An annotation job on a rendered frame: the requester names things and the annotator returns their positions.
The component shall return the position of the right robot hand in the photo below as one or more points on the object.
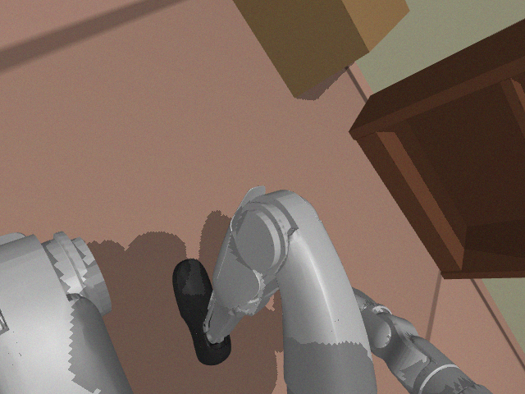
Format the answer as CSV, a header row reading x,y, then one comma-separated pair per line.
x,y
362,299

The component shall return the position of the bookshelf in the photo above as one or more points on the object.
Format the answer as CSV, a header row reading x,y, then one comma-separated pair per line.
x,y
448,142

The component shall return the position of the right robot foot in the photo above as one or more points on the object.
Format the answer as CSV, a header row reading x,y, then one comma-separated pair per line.
x,y
193,291

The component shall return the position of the right robot arm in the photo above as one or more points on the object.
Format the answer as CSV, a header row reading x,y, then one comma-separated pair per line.
x,y
418,365

